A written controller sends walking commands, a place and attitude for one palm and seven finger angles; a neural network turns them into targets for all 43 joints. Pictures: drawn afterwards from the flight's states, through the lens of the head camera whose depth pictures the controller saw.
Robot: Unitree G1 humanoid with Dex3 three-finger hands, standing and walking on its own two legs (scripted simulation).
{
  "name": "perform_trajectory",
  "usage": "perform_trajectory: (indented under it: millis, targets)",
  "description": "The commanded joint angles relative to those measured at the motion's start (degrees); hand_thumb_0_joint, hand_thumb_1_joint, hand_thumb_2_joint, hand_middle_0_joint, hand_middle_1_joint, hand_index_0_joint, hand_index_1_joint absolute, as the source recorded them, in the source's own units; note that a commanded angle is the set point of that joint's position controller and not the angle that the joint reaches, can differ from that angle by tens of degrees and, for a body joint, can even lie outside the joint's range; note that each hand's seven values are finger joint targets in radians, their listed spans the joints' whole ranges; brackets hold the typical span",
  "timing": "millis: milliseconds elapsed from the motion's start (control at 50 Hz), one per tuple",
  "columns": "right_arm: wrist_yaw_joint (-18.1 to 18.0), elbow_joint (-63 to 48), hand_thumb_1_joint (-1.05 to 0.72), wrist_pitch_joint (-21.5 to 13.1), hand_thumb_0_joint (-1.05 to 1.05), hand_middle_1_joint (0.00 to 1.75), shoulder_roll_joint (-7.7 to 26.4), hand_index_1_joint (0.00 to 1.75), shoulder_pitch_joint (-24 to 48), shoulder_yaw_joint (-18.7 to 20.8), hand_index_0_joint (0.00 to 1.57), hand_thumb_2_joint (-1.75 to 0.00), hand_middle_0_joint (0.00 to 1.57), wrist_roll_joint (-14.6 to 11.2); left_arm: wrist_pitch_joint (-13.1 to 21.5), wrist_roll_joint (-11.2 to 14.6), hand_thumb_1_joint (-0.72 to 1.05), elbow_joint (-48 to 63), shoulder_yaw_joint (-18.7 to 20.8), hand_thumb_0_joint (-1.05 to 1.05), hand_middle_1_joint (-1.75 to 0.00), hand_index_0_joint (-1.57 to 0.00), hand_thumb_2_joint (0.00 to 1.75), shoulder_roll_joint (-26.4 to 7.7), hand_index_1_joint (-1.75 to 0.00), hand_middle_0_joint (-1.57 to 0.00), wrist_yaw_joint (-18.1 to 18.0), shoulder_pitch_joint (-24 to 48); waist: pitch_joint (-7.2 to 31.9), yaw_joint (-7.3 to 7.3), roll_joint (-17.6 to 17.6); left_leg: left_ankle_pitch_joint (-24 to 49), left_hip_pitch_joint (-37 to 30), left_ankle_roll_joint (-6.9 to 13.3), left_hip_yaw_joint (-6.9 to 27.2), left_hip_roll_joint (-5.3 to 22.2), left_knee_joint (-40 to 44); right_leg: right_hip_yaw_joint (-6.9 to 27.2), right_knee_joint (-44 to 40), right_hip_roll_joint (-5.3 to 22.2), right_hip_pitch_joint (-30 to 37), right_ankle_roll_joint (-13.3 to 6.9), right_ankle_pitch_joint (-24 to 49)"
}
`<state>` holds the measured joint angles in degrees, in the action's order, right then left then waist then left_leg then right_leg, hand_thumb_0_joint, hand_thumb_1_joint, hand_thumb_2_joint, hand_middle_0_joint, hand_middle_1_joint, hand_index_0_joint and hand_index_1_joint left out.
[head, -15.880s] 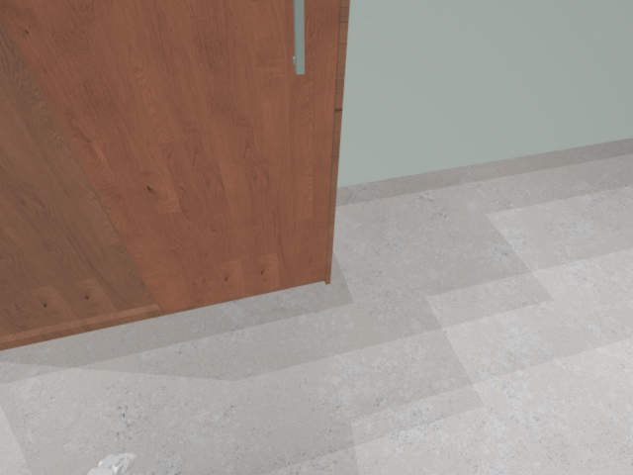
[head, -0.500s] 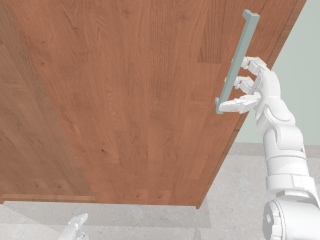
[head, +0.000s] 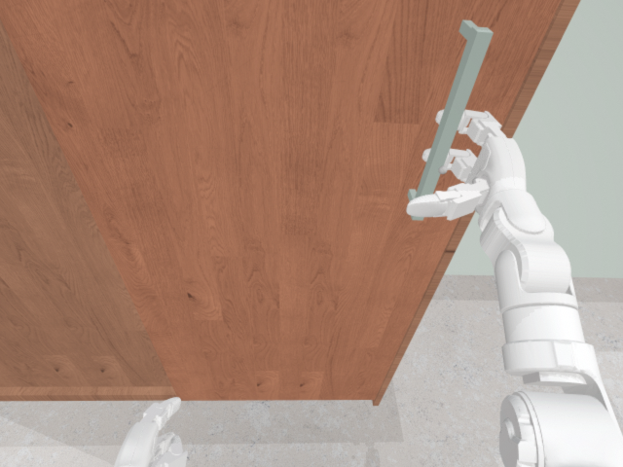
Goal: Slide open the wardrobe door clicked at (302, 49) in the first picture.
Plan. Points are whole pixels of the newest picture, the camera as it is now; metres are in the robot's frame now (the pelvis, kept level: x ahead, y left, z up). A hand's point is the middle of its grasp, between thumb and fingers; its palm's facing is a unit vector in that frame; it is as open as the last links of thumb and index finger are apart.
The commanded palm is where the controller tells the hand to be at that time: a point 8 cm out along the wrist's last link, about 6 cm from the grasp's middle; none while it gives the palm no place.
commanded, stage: slide the fingers in behind the handle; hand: right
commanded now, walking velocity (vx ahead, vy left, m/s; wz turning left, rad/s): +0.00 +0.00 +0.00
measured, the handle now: (439, 133) +0.48 -0.12 +0.23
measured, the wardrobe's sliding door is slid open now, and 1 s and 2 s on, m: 0.00 0.00 0.00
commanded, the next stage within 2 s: grip the handle and tug to test in 0.28 s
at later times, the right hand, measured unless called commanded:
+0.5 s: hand (432, 168) +0.42 -0.10 +0.22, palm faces -0.05 +1.00 +0.01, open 13.7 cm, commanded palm +0.39 -0.15 +0.23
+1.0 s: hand (436, 169) +0.43 -0.11 +0.21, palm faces -0.06 +1.00 +0.02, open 6.4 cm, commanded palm +0.40 -0.16 +0.23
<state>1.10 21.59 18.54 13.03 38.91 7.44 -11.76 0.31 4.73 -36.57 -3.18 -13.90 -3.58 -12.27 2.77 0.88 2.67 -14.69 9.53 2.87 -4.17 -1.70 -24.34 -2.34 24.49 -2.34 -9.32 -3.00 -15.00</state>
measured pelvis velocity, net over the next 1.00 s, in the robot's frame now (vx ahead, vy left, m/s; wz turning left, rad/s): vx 0.00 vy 0.01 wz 0.01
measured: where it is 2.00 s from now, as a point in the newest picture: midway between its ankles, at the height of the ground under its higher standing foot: outside the picture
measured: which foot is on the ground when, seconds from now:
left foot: down 0.00-1.00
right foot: down 0.00-1.00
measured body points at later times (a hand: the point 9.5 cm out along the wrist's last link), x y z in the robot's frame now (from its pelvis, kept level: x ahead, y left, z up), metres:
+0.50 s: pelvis +0.00 +0.01 +0.00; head -0.02 +0.02 +0.45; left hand +0.14 +0.25 -0.10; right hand +0.41 -0.16 +0.22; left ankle -0.02 +0.08 -0.74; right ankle -0.02 -0.08 -0.74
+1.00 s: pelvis +0.00 +0.01 +0.00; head -0.01 +0.02 +0.45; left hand +0.13 +0.25 -0.10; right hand +0.42 -0.16 +0.21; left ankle -0.02 +0.08 -0.74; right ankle -0.02 -0.08 -0.74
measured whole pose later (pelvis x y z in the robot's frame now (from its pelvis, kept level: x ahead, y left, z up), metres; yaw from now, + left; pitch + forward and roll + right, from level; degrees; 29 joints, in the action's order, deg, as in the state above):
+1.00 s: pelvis +0.00 +0.01 +0.00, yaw +1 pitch +1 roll +0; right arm 4.3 27.0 15.9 15.2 39.8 9.8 -12.3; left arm -0.3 5.1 -36.5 -2.9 -14.5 -3.9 -14.4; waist 2.8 2.2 2.2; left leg -14.1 9.5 3.4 -3.6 -2.7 -23.0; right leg -2.8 24.0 -1.4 -9.4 -2.6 -15.1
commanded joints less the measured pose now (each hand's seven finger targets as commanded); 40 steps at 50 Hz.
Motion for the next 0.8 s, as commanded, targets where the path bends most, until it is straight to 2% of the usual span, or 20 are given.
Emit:
perform_trajectory:
  millis: [0,60,120,140,180,240,280,300,320,360,460,480,500,580,620,640,680,700,760,780]
  targets:
    - [2.1,-13.4,0.5,-4.2,0.0,1.2,5.0,1.2,29.3,-0.6,0.3,-0.3,0.3,-1.3,2.4,0.1,0.9,8.0,2.7,0.0,-0.3,-0.2,0.9,-6.6,-0.3,-0.2,-0.2,5.9,15.7,1.4,-5.2,21.4,-1.2,-0.8,3.0,2.1,1.7,4.3,-0.3,3.0,9.5,0.2,21.2]
    - [2.1,-12.1,0.5,-4.1,0.0,1.2,6.9,1.2,29.2,0.9,0.3,-0.3,0.3,-0.9,2.3,0.2,0.9,7.9,2.5,0.0,-0.3,-0.2,0.9,-6.5,-0.3,-0.2,-0.3,6.1,15.5,1.06,-4.6,21.1,-1.5,-0.8,3.3,2.3,1.8,4.0,-0.4,2.7,8.6,0.0,20.0]
    - [2.0,-11.6,0.5,-4.3,0.0,1.2,5.7,1.2,30.9,-0.7,0.3,-0.3,0.3,-0.7,2.2,0.2,0.9,7.7,2.4,0.0,-0.3,-0.2,0.9,-6.5,-0.3,-0.2,-0.4,5.9,14.3,1.65,-3.3,19.6,-0.7,-0.8,3.2,2.4,2.1,4.0,-0.7,2.6,8.3,0.0,18.9]
    - [1.8,-11.0,0.5,-4.2,0.0,1.2,7.4,1.2,30.7,0.9,0.3,-0.3,0.3,-0.5,2.1,0.2,0.9,7.6,2.5,0.0,-0.3,-0.2,0.9,-6.5,-0.3,-0.2,-0.4,5.7,14.8,1.31,-3.0,19.0,-0.8,-0.7,3.3,2.3,2.2,4.0,-0.7,2.6,8.2,0.1,18.3]
    - [1.5,-11.0,0.5,-4.4,0.0,1.2,7.0,1.2,32.0,0.5,0.3,-0.3,0.3,-0.3,2.1,0.2,0.9,7.5,2.5,0.0,-0.3,-0.2,0.9,-6.3,-0.3,-0.2,-0.3,5.6,15.0,1.41,-1.3,19.0,-0.4,-0.5,3.3,2.3,2.0,4.2,-0.6,2.6,8.5,0.2,18.9]
    - [0.6,-11.2,0.5,-4.7,0.0,1.2,10.2,1.2,30.4,4.1,0.3,-0.3,0.3,-0.6,2.1,-0.1,0.9,8.0,2.6,0.0,-0.3,-0.2,0.9,-6.5,-0.3,-0.2,-0.3,5.3,17.6,0.36,-4.3,21.1,-3.6,-0.7,3.3,2.2,1.6,4.1,-0.8,2.6,8.0,0.1,20.6]
    - [0.4,-11.5,0.5,-5.1,0.0,1.2,10.1,1.2,28.9,4.9,0.3,-0.3,0.3,-0.8,2.1,-0.2,0.9,8.4,2.6,0.0,-0.3,-0.2,0.9,-6.4,-0.3,-0.2,-0.2,5.5,18.2,-0.16,-5.7,22.7,-5.1,-0.9,3.4,2.3,1.4,3.5,-0.9,2.5,7.4,0.0,21.0]
    - [0.3,-10.9,0.5,-5.4,0.0,1.2,11.8,1.2,27.2,6.0,0.3,-0.3,0.3,-0.6,1.9,-0.2,0.9,8.3,2.6,0.0,-0.3,-0.2,0.9,-6.7,-0.3,-0.2,-0.1,5.3,18.0,-0.53,-6.0,23.4,-6.1,-0.9,3.6,2.3,1.5,3.6,-1.1,2.6,6.9,-0.1,21.5]
    - [0.6,-11.9,0.5,-5.7,0.0,1.2,9.8,1.2,27.9,4.2,0.3,-0.3,0.3,-0.5,1.8,-0.2,0.9,8.5,2.5,0.0,-0.3,-0.2,0.9,-6.5,-0.3,-0.2,0.0,5.7,17.5,-0.24,-5.9,24.4,-6.5,-0.9,3.5,2.5,1.3,3.3,-1.2,2.4,6.8,-0.2,21.8]
    - [1.0,-11.2,0.5,-5.6,0.0,1.2,9.3,1.2,26.6,3.5,0.3,-0.3,0.3,-0.1,1.8,0.1,0.9,8.6,2.6,0.0,-0.3,-0.2,0.9,-6.5,-0.3,-0.2,0.1,5.4,16.0,0.12,-5.5,23.8,-4.9,-1.0,3.5,2.3,1.6,3.1,-0.9,2.6,6.8,-0.3,21.2]
    - [1.6,-8.3,0.27,-3.7,0.0,1.23,11.0,1.23,28.3,4.0,0.32,-0.4,0.32,0.0,1.1,0.4,0.9,8.3,2.7,0.0,-0.3,-0.2,0.9,-7.0,-0.3,-0.2,-0.3,5.2,12.5,0.81,-4.7,19.2,-2.7,-1.2,4.0,2.3,3.2,2.9,-1.5,2.4,4.9,-0.6,15.9]
    - [1.8,-8.1,0.22,-3.6,0.0,1.24,10.0,1.24,29.8,3.0,0.33,-0.42,0.33,-0.1,1.2,0.4,0.9,8.2,2.6,0.0,-0.3,-0.2,0.9,-6.9,-0.3,-0.2,-0.4,5.2,12.0,1.22,-4.0,18.0,-1.9,-1.2,4.1,2.3,3.4,3.1,-1.6,2.3,4.9,-0.6,14.9]
    - [1.7,-7.9,0.17,-3.7,0.0,1.25,11.7,1.25,29.7,4.4,0.33,-0.44,0.33,-0.4,1.1,0.4,0.9,8.1,2.7,0.0,-0.3,-0.2,0.9,-7.1,-0.3,-0.2,-0.6,5.0,12.3,0.97,-4.6,17.5,-2.4,-1.2,4.2,2.3,3.7,3.2,-1.6,2.4,4.8,-0.7,14.6]
    - [2.0,-10.1,-0.01,-5.9,0.0,1.27,10.7,1.27,34.4,3.0,0.35,-0.52,0.35,-0.4,2.0,0.3,0.9,8.1,2.6,0.0,-0.3,-0.2,0.9,-6.6,-0.3,-0.2,-0.7,4.8,16.0,1.69,-2.1,18.5,-2.9,-1.1,4.4,2.3,3.1,3.2,-1.1,2.1,6.7,-0.8,15.7]
    - [2.3,-10.4,-0.11,-7.2,0.0,1.29,11.9,1.29,33.8,4.1,0.36,-0.56,0.36,-0.6,2.2,0.1,0.9,8.0,2.7,0.0,-0.3,-0.2,0.9,-6.8,-0.3,-0.2,-0.7,4.5,17.7,1.34,-2.2,20.7,-4.5,-1.0,4.5,2.3,2.7,3.3,-1.0,2.1,7.5,-0.8,17.7]
    - [2.5,-10.0,-0.15,-7.5,0.0,1.29,12.4,1.29,32.9,4.7,0.37,-0.58,0.37,-0.8,2.3,0.1,0.9,8.1,2.7,0.0,-0.3,-0.2,0.9,-6.8,-0.3,-0.2,-0.7,4.3,18.6,1.21,-3.9,21.1,-5.4,-1.1,4.4,2.3,2.6,3.4,-1.1,2.0,7.0,-0.8,17.6]
    - [3.0,-6.7,-0.25,-7.2,0.0,1.31,11.6,1.31,31.7,4.2,0.38,-0.62,0.38,-0.9,2.2,0.3,0.9,7.7,2.6,0.0,-0.3,-0.2,0.9,-6.9,-0.3,-0.2,-0.6,4.2,16.5,1.33,-4.5,20.4,-4.8,-1.3,4.5,2.3,2.9,3.0,-1.2,1.9,5.5,-0.8,15.9]
    - [3.0,-4.5,-0.29,-6.9,0.0,1.31,12.6,1.31,29.8,5.2,0.38,-0.64,0.38,-0.8,2.0,0.3,0.9,7.4,2.8,0.0,-0.3,-0.2,0.9,-7.2,-0.3,-0.2,-0.7,3.7,15.5,1.03,-5.7,19.9,-4.6,-1.3,4.3,2.2,3.2,3.2,-1.5,2.2,5.0,-0.8,15.7]
    - [3.3,-3.0,-0.43,-5.7,0.0,1.33,11.7,1.33,28.8,4.4,0.4,-0.7,0.4,-0.5,1.9,0.5,0.9,7.7,2.8,0.0,-0.3,-0.2,0.9,-7.3,-0.3,-0.2,-0.5,3.8,13.7,0.99,-4.8,19.9,-3.5,-1.5,4.4,2.5,3.3,2.7,-1.5,2.0,4.0,-0.9,15.1]
    - [3.2,-3.6,-0.48,-5.6,0.0,1.34,12.7,1.34,30.1,4.9,0.41,-0.72,0.41,-0.4,1.9,0.5,0.9,7.7,2.9,0.0,-0.3,-0.2,0.9,-7.4,-0.3,-0.2,-0.5,3.5,14.3,1.06,-4.2,19.8,-3.5,-1.4,4.4,2.5,3.2,2.8,-1.4,2.0,4.1,-0.8,15.2]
